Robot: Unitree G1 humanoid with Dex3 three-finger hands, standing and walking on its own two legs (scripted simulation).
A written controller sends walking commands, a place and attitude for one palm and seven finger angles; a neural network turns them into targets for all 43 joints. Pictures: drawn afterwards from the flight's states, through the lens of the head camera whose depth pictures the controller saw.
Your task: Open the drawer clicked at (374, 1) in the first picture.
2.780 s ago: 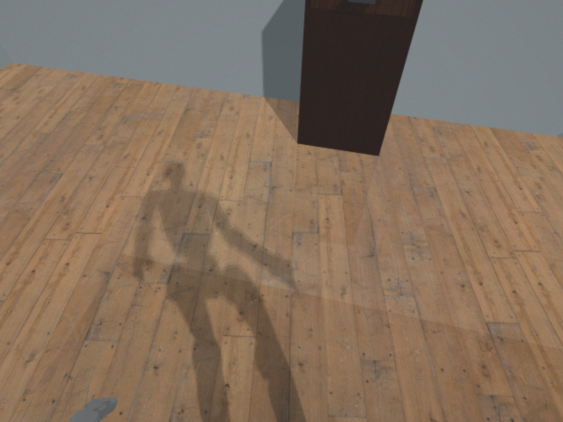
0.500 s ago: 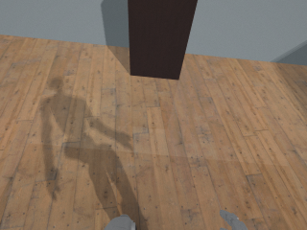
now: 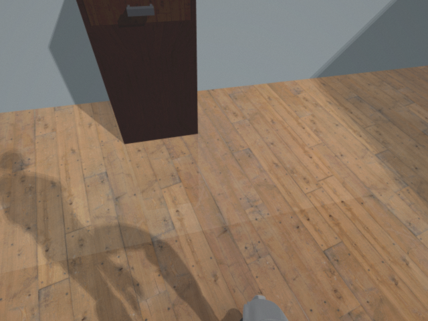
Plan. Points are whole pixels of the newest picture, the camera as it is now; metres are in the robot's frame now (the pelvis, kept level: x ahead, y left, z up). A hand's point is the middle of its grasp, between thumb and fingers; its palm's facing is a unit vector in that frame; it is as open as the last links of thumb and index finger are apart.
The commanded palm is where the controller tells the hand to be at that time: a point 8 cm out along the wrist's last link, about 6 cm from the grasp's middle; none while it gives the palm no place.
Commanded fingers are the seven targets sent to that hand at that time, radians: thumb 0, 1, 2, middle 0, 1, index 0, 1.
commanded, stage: walk to a spot facing it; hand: left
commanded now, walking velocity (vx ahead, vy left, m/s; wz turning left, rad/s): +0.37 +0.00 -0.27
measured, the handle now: (140, 8) +1.24 +0.30 +0.04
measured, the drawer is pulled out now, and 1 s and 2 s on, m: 0.00 0.00 0.00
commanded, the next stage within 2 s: turn to face it in 0.80 s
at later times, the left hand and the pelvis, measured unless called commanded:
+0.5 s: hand (141, 278) +0.24 +0.16 -0.17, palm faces -0.01 -0.98 -0.20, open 7.3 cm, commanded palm none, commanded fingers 0.00 0.90 0.90 -0.20 -0.30 -0.20 -0.30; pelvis +0.23 -0.02 +0.00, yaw -4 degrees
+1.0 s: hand (167, 169) +0.56 +0.14 -0.17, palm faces -0.23 -0.95 -0.21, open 7.4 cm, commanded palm none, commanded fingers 0.00 0.90 0.90 -0.20 -0.30 -0.20 -0.30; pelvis +0.43 -0.02 -0.01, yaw -14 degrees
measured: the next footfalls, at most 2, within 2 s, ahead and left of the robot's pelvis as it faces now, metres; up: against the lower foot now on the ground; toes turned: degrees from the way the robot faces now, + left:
right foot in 0.14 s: +0.19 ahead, -0.12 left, +0.00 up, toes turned -11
left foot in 0.58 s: +0.42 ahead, +0.11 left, +0.00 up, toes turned +6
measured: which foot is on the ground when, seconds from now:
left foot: down 0.00-0.16, up 0.18-0.56, down 0.58-1.00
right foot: up 0.00-0.12, down 0.14-0.60, up 0.62-1.00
